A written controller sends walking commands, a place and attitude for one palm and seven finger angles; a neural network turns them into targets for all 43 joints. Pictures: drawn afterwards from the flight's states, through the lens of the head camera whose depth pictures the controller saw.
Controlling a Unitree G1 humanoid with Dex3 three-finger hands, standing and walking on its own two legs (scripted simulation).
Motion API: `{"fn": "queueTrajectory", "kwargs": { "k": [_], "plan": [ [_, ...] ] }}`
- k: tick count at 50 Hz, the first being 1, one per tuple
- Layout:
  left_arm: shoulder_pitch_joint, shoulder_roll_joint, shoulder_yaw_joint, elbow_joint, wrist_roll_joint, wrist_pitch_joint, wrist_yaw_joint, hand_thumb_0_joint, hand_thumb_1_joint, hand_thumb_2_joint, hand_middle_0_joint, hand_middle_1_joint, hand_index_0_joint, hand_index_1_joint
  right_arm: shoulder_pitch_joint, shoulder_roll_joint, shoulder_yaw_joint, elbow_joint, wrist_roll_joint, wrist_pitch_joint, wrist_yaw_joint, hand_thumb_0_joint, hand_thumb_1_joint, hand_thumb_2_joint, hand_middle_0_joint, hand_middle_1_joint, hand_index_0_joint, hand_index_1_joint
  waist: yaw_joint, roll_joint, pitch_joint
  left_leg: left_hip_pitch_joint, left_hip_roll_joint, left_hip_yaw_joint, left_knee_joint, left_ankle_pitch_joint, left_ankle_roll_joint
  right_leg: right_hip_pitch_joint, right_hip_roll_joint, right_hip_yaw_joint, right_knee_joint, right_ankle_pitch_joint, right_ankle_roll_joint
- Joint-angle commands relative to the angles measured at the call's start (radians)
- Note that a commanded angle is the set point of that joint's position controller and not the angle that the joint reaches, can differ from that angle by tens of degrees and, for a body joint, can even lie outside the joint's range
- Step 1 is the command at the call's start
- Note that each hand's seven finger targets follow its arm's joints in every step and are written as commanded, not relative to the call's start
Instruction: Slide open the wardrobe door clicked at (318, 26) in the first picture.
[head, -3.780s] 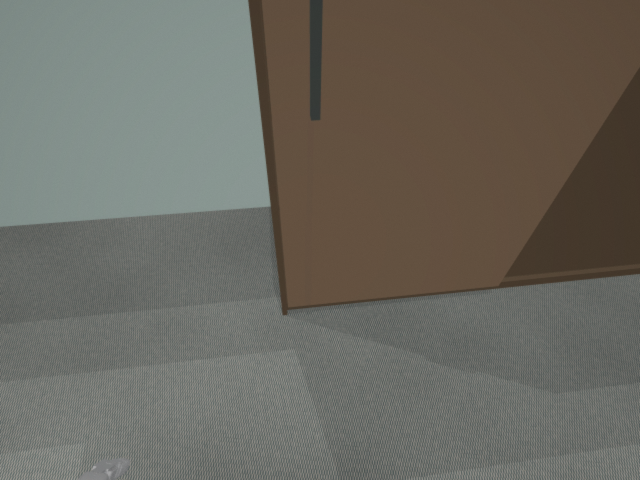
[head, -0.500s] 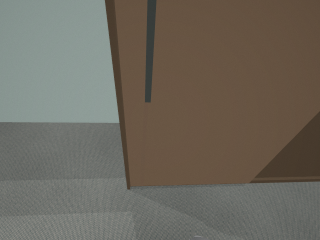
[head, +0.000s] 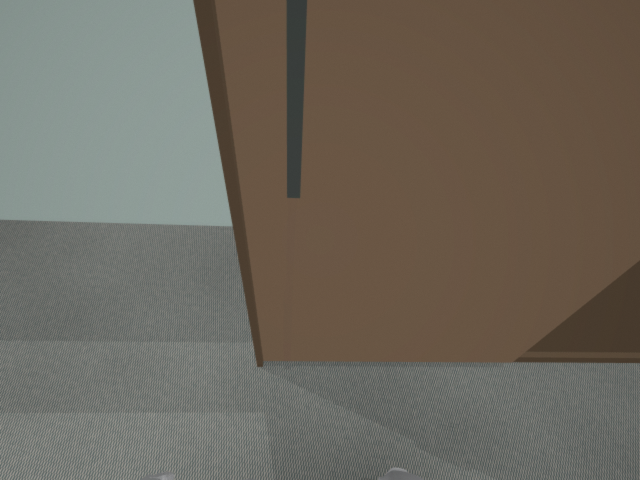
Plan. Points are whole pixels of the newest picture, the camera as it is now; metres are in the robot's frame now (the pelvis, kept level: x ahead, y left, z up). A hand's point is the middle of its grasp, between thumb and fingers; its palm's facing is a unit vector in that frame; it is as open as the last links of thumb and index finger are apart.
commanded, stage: come to a stop and stand still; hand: left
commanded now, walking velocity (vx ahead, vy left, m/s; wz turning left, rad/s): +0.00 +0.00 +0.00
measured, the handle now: (295, 89) +0.49 +0.07 +0.23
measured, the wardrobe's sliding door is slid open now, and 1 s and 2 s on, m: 0.00 0.00 0.00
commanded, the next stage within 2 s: look again from close up in 1.02 s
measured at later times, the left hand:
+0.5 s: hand out of the picture -0.03 +0.18 -0.15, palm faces +0.01 -0.99 -0.16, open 7.4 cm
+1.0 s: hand out of the picture -0.05 +0.20 -0.16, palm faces -0.01 -0.98 -0.19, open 7.4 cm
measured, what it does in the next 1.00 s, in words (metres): steps on the spot: right foot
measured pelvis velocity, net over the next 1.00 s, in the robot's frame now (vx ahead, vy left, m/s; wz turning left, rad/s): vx -0.03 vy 0.03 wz -0.01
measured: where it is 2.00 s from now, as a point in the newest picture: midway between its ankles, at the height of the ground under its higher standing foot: outside the picture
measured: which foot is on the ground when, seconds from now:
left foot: down 0.00-1.00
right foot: up 0.00-0.28, down 0.30-1.00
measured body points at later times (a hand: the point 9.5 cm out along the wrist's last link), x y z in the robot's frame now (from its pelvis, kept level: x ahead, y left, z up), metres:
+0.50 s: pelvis -0.02 +0.03 +0.03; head -0.03 +0.03 +0.48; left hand -0.03 +0.24 -0.14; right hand +0.00 -0.20 -0.13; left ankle +0.00 +0.09 -0.72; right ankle -0.04 -0.09 -0.72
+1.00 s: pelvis -0.03 +0.03 +0.02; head -0.03 +0.02 +0.47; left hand -0.05 +0.25 -0.14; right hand -0.05 -0.18 -0.15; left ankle +0.00 +0.09 -0.72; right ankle -0.04 -0.09 -0.72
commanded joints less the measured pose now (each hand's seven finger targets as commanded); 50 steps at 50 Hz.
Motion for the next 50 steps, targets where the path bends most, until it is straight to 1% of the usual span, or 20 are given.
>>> {"fn": "queueTrajectory", "kwargs": {
  "k": [1, 2, 4, 6, 8, 11, 13, 15, 16, 17, 18, 21, 26, 30, 38, 39, 40, 41, 45, 50],
  "plan": [
    [0.023, 0.065, 0.021, -0.076, -0.002, 0.016, 0.008, 0.0, 0.9, 0.9, -0.2, -0.3, -0.2, -0.3, 0.057, -0.186, -0.031, -0.057, -0.016, -0.014, -0.027, 0.0, -0.9, -0.9, 0.2, 0.3, 0.2, 0.3, -0.01, 0.318, -0.015, -0.093, 0.324, -0.387, -0.469, 0.159, 0.152, -0.066, 0.109, 0.128, 0.389, -0.299, -0.039],
    [0.048, 0.084, 0.027, -0.048, 0.002, 0.013, 0.002, 0.0, 0.9, 0.9, -0.2, -0.3, -0.2, -0.3, 0.01, -0.154, -0.018, -0.06, -0.015, -0.015, -0.032, 0.0, -0.9, -0.9, 0.2, 0.3, 0.2, 0.3, 0.008, 0.234, -0.003, -0.087, 0.27, -0.313, -0.444, 0.165, 0.149, -0.068, 0.111, 0.145, 0.453, -0.225, -0.039],
    [0.118, 0.073, 0.019, -0.008, 0.0, 0.004, -0.004, 0.0, 0.9, 0.9, -0.2, -0.3, -0.2, -0.3, -0.026, -0.122, -0.001, -0.064, -0.011, -0.024, -0.033, 0.0, -0.9, -0.9, 0.2, 0.3, 0.2, 0.3, 0.035, 0.174, -0.025, 0.006, 0.205, -0.194, -0.397, 0.299, 0.145, -0.061, 0.11, 0.119, 0.451, -0.158, -0.029],
    [0.133, 0.059, 0.004, 0.005, -0.005, -0.004, -0.005, 0.0, 0.9, 0.9, -0.2, -0.3, -0.2, -0.3, -0.009, -0.107, 0.001, -0.046, -0.002, -0.03, -0.035, 0.0, -0.9, -0.9, 0.2, 0.3, 0.2, 0.3, 0.027, 0.166, -0.066, 0.119, 0.202, -0.16, -0.369, 0.442, 0.167, -0.033, 0.1, 0.092, 0.323, -0.173, -0.02],
    [0.103, 0.047, -0.012, 0.002, -0.006, -0.009, -0.004, 0.0, 0.9, 0.9, -0.2, -0.3, -0.2, -0.3, 0.044, -0.108, -0.002, -0.019, -0.002, -0.03, -0.038, 0.0, -0.9, -0.9, 0.2, 0.3, 0.2, 0.3, -0.009, 0.152, -0.089, 0.207, 0.221, -0.188, -0.359, 0.506, 0.184, 0.017, 0.095, 0.066, 0.162, -0.208, -0.019],
    [0.11, 0.039, -0.026, 0.02, -0.01, -0.021, 0.0, 0.0, 0.9, 0.9, -0.2, -0.3, -0.2, -0.3, 0.08, -0.112, -0.001, 0.018, 0.001, -0.029, -0.038, 0.0, -0.9, -0.9, 0.2, 0.3, 0.2, 0.3, -0.019, 0.148, -0.098, 0.265, 0.227, -0.211, -0.336, 0.629, 0.182, 0.101, 0.098, 0.054, -0.064, -0.181, -0.028],
    [0.192, 0.044, -0.032, 0.063, -0.013, -0.034, 0.008, 0.0, 0.9, 0.9, -0.2, -0.3, -0.2, -0.3, 0.061, -0.112, 0.005, 0.032, 0.012, -0.033, -0.034, 0.0, -0.9, -0.9, 0.2, 0.3, 0.2, 0.3, 0.013, 0.124, -0.142, 0.25, 0.195, -0.18, -0.295, 0.582, 0.135, 0.233, 0.087, 0.054, -0.266, 0.006, -0.031],
    [0.2, 0.079, -0.038, 0.091, -0.011, -0.052, 0.016, 0.0, 0.9, 0.9, -0.2, -0.3, -0.2, -0.3, 0.063, -0.068, 0.017, 0.04, 0.025, -0.039, -0.027, 0.0, -0.9, -0.9, 0.2, 0.3, 0.2, 0.3, -0.007, 0.021, -0.113, 0.151, 0.12, -0.131, -0.286, 0.379, 0.049, 0.307, -0.011, 0.164, -0.319, 0.215, -0.073],
    [0.191, 0.079, -0.042, 0.093, -0.012, -0.056, 0.017, 0.0, 0.9, 0.9, -0.2, -0.3, -0.2, -0.3, 0.058, -0.055, 0.021, 0.045, 0.023, -0.037, -0.023, 0.0, -0.9, -0.9, 0.2, 0.3, 0.2, 0.3, -0.012, 0.026, -0.086, 0.147, 0.1, -0.121, -0.304, 0.342, 0.036, 0.282, -0.04, 0.174, -0.301, 0.267, -0.092],
    [0.179, 0.079, -0.04, 0.101, -0.013, -0.063, 0.015, 0.0, 0.9, 0.9, -0.2, -0.3, -0.2, -0.3, 0.056, -0.056, 0.023, 0.058, 0.016, -0.028, -0.023, 0.0, -0.9, -0.9, 0.2, 0.3, 0.2, 0.3, -0.02, -0.102, -0.083, 0.173, 0.087, -0.099, -0.305, 0.286, 0.024, 0.241, -0.028, 0.19, -0.306, 0.234, -0.102],
    [0.167, 0.065, -0.047, 0.104, -0.015, -0.064, 0.014, 0.0, 0.9, 0.9, -0.2, -0.3, -0.2, -0.3, 0.061, -0.066, 0.023, 0.07, 0.013, -0.026, -0.022, 0.0, -0.9, -0.9, 0.2, 0.3, 0.2, 0.3, -0.024, -0.118, -0.057, 0.198, 0.088, -0.095, -0.322, 0.247, 0.024, 0.194, -0.025, 0.187, -0.323, 0.163, -0.104],
    [0.177, 0.049, -0.051, 0.117, -0.014, -0.056, 0.013, 0.0, 0.9, 0.9, -0.2, -0.3, -0.2, -0.3, 0.067, -0.068, 0.032, 0.105, 0.013, -0.031, -0.021, 0.0, -0.9, -0.9, 0.2, 0.3, 0.2, 0.3, -0.013, -0.01, -0.013, 0.188, 0.1, -0.114, -0.378, 0.189, 0.035, 0.171, 0.017, 0.162, -0.345, 0.01, -0.085],
    [0.213, 0.038, -0.054, 0.141, -0.012, -0.046, 0.012, 0.0, 0.9, 0.9, -0.2, -0.3, -0.2, -0.3, 0.086, -0.076, 0.037, 0.134, 0.01, -0.026, -0.022, 0.0, -0.9, -0.9, 0.2, 0.3, 0.2, 0.3, 0.0, 0.048, 0.045, 0.107, 0.11, -0.152, -0.451, 0.003, 0.038, 0.173, 0.037, 0.139, -0.344, -0.061, -0.077],
    [0.233, 0.028, -0.054, 0.152, -0.014, -0.047, 0.012, 0.0, 0.9, 0.9, -0.2, -0.3, -0.2, -0.3, 0.113, -0.068, 0.038, 0.146, 0.008, -0.029, -0.025, 0.0, -0.9, -0.9, 0.2, 0.3, 0.2, 0.3, 0.002, 0.065, 0.023, 0.092, 0.114, -0.162, -0.47, -0.019, 0.037, 0.194, 0.042, 0.13, -0.326, -0.039, -0.078],
    [0.246, 0.006, -0.056, 0.164, -0.015, -0.054, 0.015, 0.0, 0.9, 0.9, -0.2, -0.3, -0.2, -0.3, 0.162, -0.041, 0.039, 0.169, 0.009, -0.034, -0.028, 0.0, -0.9, -0.9, 0.2, 0.3, 0.2, 0.3, 0.0, 0.033, 0.014, 0.095, 0.112, -0.154, -0.449, 0.031, 0.037, 0.198, 0.042, 0.134, -0.326, -0.013, -0.081],
    [0.269, 0.032, -0.076, 0.161, 0.008, -0.084, 0.046, 0.0, 0.9, 0.9, -0.2, -0.3, -0.2, -0.3, 0.078, -0.089, 0.056, 0.088, 0.008, -0.05, -0.01, 0.0, -0.9, -0.9, 0.2, 0.3, 0.2, 0.3, 0.022, 0.05, 0.079, 0.013, 0.111, -0.087, -0.257, 0.205, 0.013, 0.16, 0.023, 0.114, -0.292, 0.07, -0.094],
    [0.248, 0.072, -0.06, 0.118, -0.007, -0.082, 0.037, 0.0, 0.9, 0.9, -0.2, -0.3, -0.2, -0.3, 0.127, -0.049, 0.051, 0.068, 0.002, -0.036, -0.004, 0.0, -0.9, -0.9, 0.2, 0.3, 0.2, 0.3, -0.012, 0.063, 0.013, 0.045, 0.069, -0.102, -0.265, 0.002, 0.014, 0.118, 0.011, 0.158, -0.313, -0.224, -0.117],
    [0.231, 0.079, -0.059, 0.106, -0.008, -0.095, 0.03, 0.0, 0.9, 0.9, -0.2, -0.3, -0.2, -0.3, 0.141, -0.05, 0.058, 0.067, -0.01, -0.037, 0.002, 0.0, -0.9, -0.9, 0.2, 0.3, 0.2, 0.3, -0.018, 0.134, -0.02, 0.06, 0.053, -0.103, -0.233, 0.043, 0.017, 0.107, 0.008, 0.164, -0.291, -0.204, -0.131],
    [0.245, 0.035, -0.067, 0.093, -0.011, -0.085, 0.016, 0.0, 0.9, 0.9, -0.2, -0.3, -0.2, -0.3, 0.159, -0.058, 0.053, 0.034, -0.005, -0.038, -0.006, 0.0, -0.9, -0.9, 0.2, 0.3, 0.2, 0.3, -0.012, 0.045, -0.021, -0.011, 0.084, -0.157, -0.307, -0.054, 0.058, 0.123, 0.061, 0.131, -0.225, -0.206, -0.125],
    [0.249, 0.029, -0.067, 0.076, -0.011, -0.081, 0.015, 0.0, 0.9, 0.9, -0.2, -0.3, -0.2, -0.3, 0.15, -0.079, 0.051, 0.026, 0.0, -0.048, -0.009, 0.0, -0.9, -0.9, 0.2, 0.3, 0.2, 0.3, -0.004, 0.028, 0.008, -0.021, 0.105, -0.18, -0.358, -0.048, 0.069, 0.134, 0.071, 0.126, -0.202, -0.114, -0.115]
  ]
}}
